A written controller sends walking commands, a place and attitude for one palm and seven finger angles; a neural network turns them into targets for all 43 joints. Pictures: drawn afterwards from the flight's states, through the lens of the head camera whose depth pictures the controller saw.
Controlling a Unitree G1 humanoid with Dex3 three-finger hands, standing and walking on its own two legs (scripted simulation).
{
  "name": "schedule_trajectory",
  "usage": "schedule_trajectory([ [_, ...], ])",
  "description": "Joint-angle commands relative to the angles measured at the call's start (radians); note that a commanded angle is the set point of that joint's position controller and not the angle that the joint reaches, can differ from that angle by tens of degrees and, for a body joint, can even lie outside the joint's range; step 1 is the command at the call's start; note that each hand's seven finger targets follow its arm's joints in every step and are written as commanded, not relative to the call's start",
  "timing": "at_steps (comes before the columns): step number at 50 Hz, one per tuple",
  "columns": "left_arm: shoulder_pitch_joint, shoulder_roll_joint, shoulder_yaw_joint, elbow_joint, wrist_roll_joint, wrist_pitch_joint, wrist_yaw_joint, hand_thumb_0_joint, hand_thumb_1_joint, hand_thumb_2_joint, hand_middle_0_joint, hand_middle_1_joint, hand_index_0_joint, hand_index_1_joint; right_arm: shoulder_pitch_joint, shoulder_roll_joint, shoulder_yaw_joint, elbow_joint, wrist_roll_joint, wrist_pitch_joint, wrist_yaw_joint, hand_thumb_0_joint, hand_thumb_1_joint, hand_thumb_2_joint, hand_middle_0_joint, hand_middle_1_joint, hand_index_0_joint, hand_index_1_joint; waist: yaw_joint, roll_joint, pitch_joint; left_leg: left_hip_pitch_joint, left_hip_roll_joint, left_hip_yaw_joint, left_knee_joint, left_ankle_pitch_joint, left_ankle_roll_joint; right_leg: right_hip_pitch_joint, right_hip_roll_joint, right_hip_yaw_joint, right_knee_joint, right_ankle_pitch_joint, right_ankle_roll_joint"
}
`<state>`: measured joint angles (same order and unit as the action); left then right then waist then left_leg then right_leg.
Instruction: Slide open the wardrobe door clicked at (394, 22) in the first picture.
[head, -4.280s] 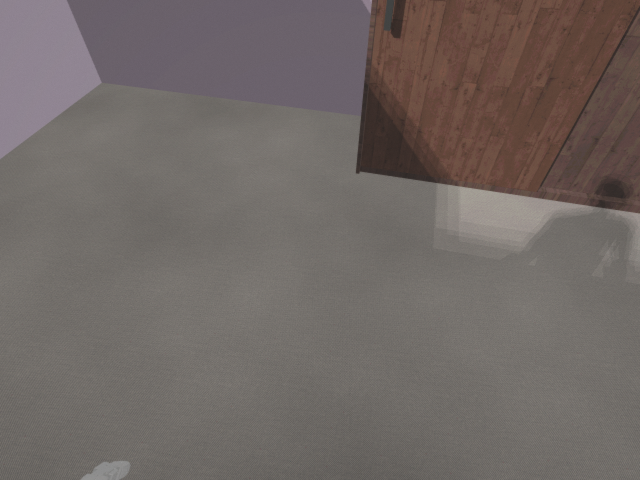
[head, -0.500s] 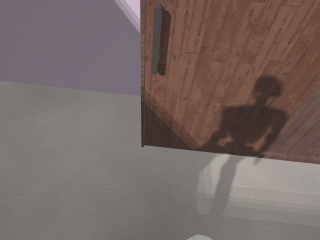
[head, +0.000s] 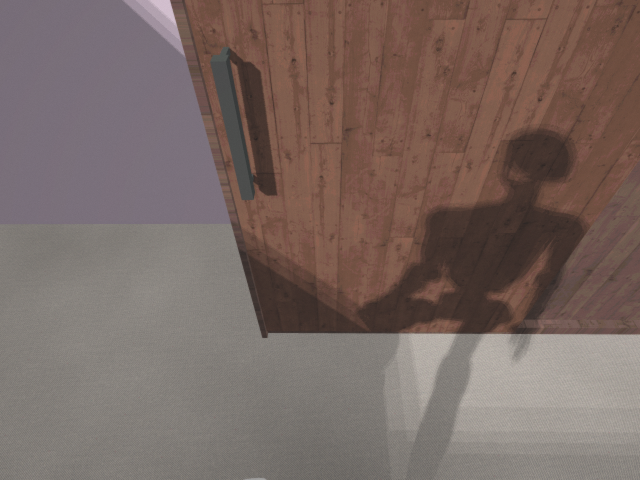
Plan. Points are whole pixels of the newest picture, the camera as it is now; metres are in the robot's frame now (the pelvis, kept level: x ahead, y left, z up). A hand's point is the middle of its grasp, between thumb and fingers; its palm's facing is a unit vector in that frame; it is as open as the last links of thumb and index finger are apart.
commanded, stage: take the last steps up to it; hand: left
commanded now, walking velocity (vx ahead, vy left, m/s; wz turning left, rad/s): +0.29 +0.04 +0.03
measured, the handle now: (238, 130) +0.67 +0.18 +0.08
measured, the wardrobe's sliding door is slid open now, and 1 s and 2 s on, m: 0.00 0.00 0.00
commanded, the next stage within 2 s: come to a stop and stand still in 0.44 s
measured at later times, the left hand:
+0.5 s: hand out of the picture +0.14 +0.23 -0.18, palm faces +0.05 -0.99 -0.16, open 7.4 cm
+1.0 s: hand (210, 403) +0.27 +0.20 -0.17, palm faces +0.05 -0.98 -0.21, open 7.3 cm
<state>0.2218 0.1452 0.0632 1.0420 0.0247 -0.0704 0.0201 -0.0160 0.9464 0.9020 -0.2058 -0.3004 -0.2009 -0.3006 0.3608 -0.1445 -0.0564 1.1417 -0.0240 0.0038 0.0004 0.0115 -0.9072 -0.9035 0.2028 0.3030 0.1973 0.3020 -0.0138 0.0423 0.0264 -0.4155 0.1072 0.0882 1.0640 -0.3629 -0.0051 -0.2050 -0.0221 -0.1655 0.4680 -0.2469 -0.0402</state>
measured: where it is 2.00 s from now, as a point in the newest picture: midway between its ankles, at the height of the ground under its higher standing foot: outside the picture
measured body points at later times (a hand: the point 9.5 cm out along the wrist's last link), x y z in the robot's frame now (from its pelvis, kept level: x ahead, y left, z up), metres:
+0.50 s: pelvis +0.15 +0.06 +0.00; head +0.16 +0.07 +0.45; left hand +0.13 +0.28 -0.16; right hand +0.22 -0.18 -0.14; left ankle +0.19 +0.14 -0.74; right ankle +0.13 -0.07 -0.67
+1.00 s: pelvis +0.18 +0.03 -0.01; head +0.21 +0.02 +0.44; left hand +0.27 +0.25 -0.16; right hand +0.17 -0.19 -0.17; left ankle +0.18 +0.14 -0.73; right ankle +0.23 -0.08 -0.74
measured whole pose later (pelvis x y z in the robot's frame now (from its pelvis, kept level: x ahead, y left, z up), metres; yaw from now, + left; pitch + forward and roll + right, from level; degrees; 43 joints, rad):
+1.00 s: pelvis +0.18 +0.03 -0.01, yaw +1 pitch -2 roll -1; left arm 0.12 0.14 0.05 1.02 0.02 0.02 0.05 0.00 0.92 0.90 -0.21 -0.30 -0.20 -0.30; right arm 0.28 -0.13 -0.05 1.09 -0.01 0.05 -0.02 0.01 -0.91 -0.90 0.20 0.30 0.20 0.30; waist -0.01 0.02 0.09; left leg -0.26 0.05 0.10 0.63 -0.40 -0.03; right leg -0.29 -0.04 -0.14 0.55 -0.23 -0.03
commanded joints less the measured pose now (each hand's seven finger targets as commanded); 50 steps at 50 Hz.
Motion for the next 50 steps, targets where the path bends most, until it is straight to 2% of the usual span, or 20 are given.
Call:
schedule_trajectory([
  [1,0.139,0.096,0.000,0.022,0.003,-0.014,0.004,0.000,0.900,0.900,-0.200,-0.300,-0.200,-0.300,-0.036,-0.021,-0.010,-0.093,-0.004,-0.027,0.011,0.000,-0.900,-0.900,0.200,0.300,0.200,0.300,0.006,-0.136,0.041,-0.161,0.041,-0.022,-0.058,0.075,-0.030,0.062,-0.277,0.214,-0.280,0.216,-0.111],
  [10,0.189,0.148,0.001,0.068,0.000,-0.007,-0.001,0.000,0.900,0.900,-0.200,-0.300,-0.200,-0.300,-0.231,-0.052,0.005,-0.171,0.005,-0.041,0.029,0.000,-0.900,-0.900,0.200,0.300,0.200,0.300,0.041,-0.146,0.082,-0.017,-0.006,0.027,-0.399,0.139,-0.008,0.072,-0.272,0.180,-0.232,0.262,-0.093],
  [13,0.167,0.142,0.004,0.070,-0.005,0.004,0.001,0.000,0.900,0.900,-0.200,-0.300,-0.200,-0.300,-0.083,-0.099,-0.002,-0.127,-0.002,-0.055,0.014,0.000,-0.900,-0.900,0.200,0.300,0.200,0.300,-0.037,-0.069,0.024,0.272,-0.043,0.052,-0.583,0.207,0.007,0.008,-0.203,0.108,-0.008,0.314,-0.047],
  [14,0.198,0.106,-0.002,0.063,-0.010,0.009,-0.004,0.000,0.900,0.900,-0.200,-0.300,-0.200,-0.300,0.031,-0.177,-0.018,-0.100,-0.010,-0.064,0.001,0.000,-0.900,-0.900,0.200,0.300,0.200,0.300,-0.070,0.074,-0.076,0.478,0.077,-0.088,-0.626,0.306,0.053,-0.107,-0.121,0.055,0.216,0.194,-0.001],
  [15,0.228,0.056,-0.013,0.044,-0.018,0.009,-0.011,0.000,0.900,0.900,-0.200,-0.300,-0.200,-0.300,0.114,-0.279,-0.039,-0.087,-0.010,-0.060,-0.010,0.000,-0.900,-0.900,0.200,0.300,0.200,0.300,-0.079,0.302,-0.156,0.615,0.314,-0.364,-0.695,0.425,0.158,-0.290,-0.013,-0.012,0.483,-0.296,0.040],
  [16,0.181,0.077,-0.016,0.023,-0.007,0.020,-0.002,0.000,0.900,0.900,-0.200,-0.300,-0.200,-0.300,0.113,-0.278,-0.036,-0.087,0.000,-0.048,-0.017,0.000,-0.900,-0.900,0.200,0.300,0.200,0.300,-0.088,0.288,-0.149,0.526,0.343,-0.396,-0.773,0.280,0.184,-0.314,-0.019,0.083,0.651,-0.390,0.032],
  [17,0.130,0.075,-0.011,0.018,-0.006,0.020,-0.005,0.000,0.900,0.900,-0.200,-0.300,-0.200,-0.300,0.045,-0.234,-0.029,-0.105,0.002,-0.051,-0.023,0.000,-0.900,-0.900,0.200,0.300,0.200,0.300,-0.077,0.198,-0.074,0.431,0.332,-0.376,-0.803,0.212,0.195,-0.369,-0.053,0.108,0.730,-0.324,0.028],
  [19,0.100,0.063,-0.006,0.025,0.000,0.026,-0.018,0.000,0.900,0.900,-0.200,-0.300,-0.200,-0.300,-0.057,-0.153,-0.004,-0.128,0.001,-0.058,-0.022,0.000,-0.900,-0.900,0.200,0.300,0.200,0.300,-0.025,0.074,0.029,0.251,0.262,-0.255,-0.845,0.194,0.164,-0.337,-0.104,0.136,0.706,-0.200,0.037],
  [21,0.154,0.036,-0.011,0.047,0.002,0.041,-0.020,0.000,0.900,0.900,-0.200,-0.300,-0.200,-0.300,-0.095,-0.123,0.006,-0.127,0.004,-0.070,-0.025,0.000,-0.900,-0.900,0.200,0.300,0.200,0.300,0.018,0.069,0.005,0.196,0.205,-0.144,-0.856,0.273,0.139,-0.254,-0.108,0.122,0.624,-0.136,0.049],
  [23,0.177,0.018,-0.009,0.044,0.004,0.056,-0.016,0.000,0.900,0.900,-0.200,-0.300,-0.200,-0.300,-0.095,-0.111,-0.001,-0.130,0.001,-0.069,-0.026,0.000,-0.900,-0.900,0.200,0.300,0.200,0.300,0.030,0.065,-0.014,0.180,0.193,-0.106,-0.865,0.264,0.151,-0.221,-0.099,0.105,0.540,-0.121,0.056],
  [27,0.095,0.015,-0.015,0.001,0.006,0.061,-0.016,0.000,0.900,0.900,-0.200,-0.300,-0.200,-0.300,-0.072,-0.124,-0.002,-0.118,-0.003,-0.061,-0.025,0.000,-0.900,-0.900,0.200,0.300,0.200,0.300,0.013,0.048,0.012,0.188,0.194,-0.105,-0.865,0.251,0.169,-0.198,-0.089,0.095,0.343,-0.101,0.060],
  [29,0.077,0.010,-0.024,-0.001,0.001,0.062,-0.008,0.000,0.900,0.900,-0.200,-0.300,-0.200,-0.300,-0.076,-0.126,0.001,-0.107,-0.003,-0.054,-0.028,0.000,-0.900,-0.900,0.200,0.300,0.200,0.300,0.016,0.055,-0.005,0.208,0.187,-0.092,-0.810,0.385,0.164,-0.142,-0.071,0.092,0.241,-0.077,0.066],
  [32,0.125,0.047,-0.027,0.021,-0.003,0.052,0.005,0.000,0.900,0.900,-0.200,-0.300,-0.200,-0.300,-0.087,-0.112,0.010,-0.083,0.005,-0.047,-0.033,0.000,-0.900,-0.900,0.200,0.300,0.200,0.300,0.055,0.009,-0.041,0.218,0.117,-0.033,-0.665,0.504,0.083,0.030,-0.061,0.092,-0.051,0.161,0.071],
  [34,0.101,0.138,-0.026,0.028,-0.006,0.043,0.017,0.000,0.900,0.900,-0.200,-0.300,-0.200,-0.300,-0.045,-0.058,0.020,-0.070,0.021,-0.038,-0.025,0.000,-0.900,-0.900,0.200,0.300,0.200,0.300,0.019,-0.099,-0.053,0.136,0.028,-0.004,-0.643,0.218,0.002,0.117,-0.209,0.240,-0.070,0.479,0.015],
  [35,0.073,0.156,-0.026,0.019,-0.010,0.050,0.017,0.000,0.900,0.900,-0.200,-0.300,-0.200,-0.300,-0.035,-0.048,0.020,-0.061,0.021,-0.026,-0.019,0.000,-0.900,-0.900,0.200,0.300,0.200,0.300,0.009,-0.081,-0.012,0.151,-0.001,-0.006,-0.669,0.133,-0.010,0.060,-0.237,0.227,-0.051,0.494,-0.008],
  [36,0.045,0.166,-0.020,0.015,-0.010,0.050,0.019,0.000,0.900,0.900,-0.200,-0.300,-0.200,-0.300,-0.020,-0.047,0.021,-0.046,0.017,-0.010,-0.021,0.000,-0.900,-0.900,0.200,0.300,0.200,0.300,0.001,-0.190,-0.010,0.166,-0.008,0.003,-0.659,0.138,-0.020,0.034,-0.221,0.241,-0.043,0.490,-0.029],
  [37,0.033,0.161,-0.018,0.005,-0.015,0.054,0.023,0.000,0.900,0.900,-0.200,-0.300,-0.200,-0.300,-0.013,-0.059,0.017,-0.040,0.016,0.001,-0.023,0.000,-0.900,-0.900,0.200,0.300,0.200,0.300,0.004,-0.227,0.000,0.197,-0.013,0.013,-0.634,0.114,-0.022,-0.012,-0.233,0.255,-0.075,0.436,-0.042],
  [42,0.009,0.177,0.002,-0.024,-0.014,0.075,0.033,0.000,0.900,0.900,-0.200,-0.300,-0.200,-0.300,0.013,-0.059,0.006,-0.042,0.012,0.020,-0.025,0.000,-0.900,-0.900,0.200,0.300,0.200,0.300,0.015,-0.139,-0.031,0.186,-0.018,0.017,-0.551,0.170,-0.024,0.027,-0.254,0.257,-0.068,0.459,-0.064],
  [47,-0.010,0.179,0.024,-0.043,-0.001,0.081,0.040,0.000,0.900,0.900,-0.200,-0.300,-0.200,-0.300,-0.012,-0.052,-0.009,-0.086,0.012,0.035,-0.029,0.000,-0.900,-0.900,0.200,0.300,0.200,0.300,0.029,-0.184,-0.042,0.094,-0.036,-0.018,-0.364,-0.085,-0.032,0.039,-0.333,0.312,-0.109,0.526,-0.152],
  [50,-0.057,0.173,0.028,-0.059,0.000,0.084,0.036,0.000,0.900,0.900,-0.200,-0.300,-0.200,-0.300,0.035,-0.035,-0.006,-0.084,0.014,0.029,-0.027,0.000,-0.900,-0.900,0.200,0.300,0.200,0.300,-0.004,-0.173,-0.065,0.191,-0.038,-0.015,-0.499,0.027,-0.029,-0.028,-0.288,0.263,-0.084,0.343,-0.108],
])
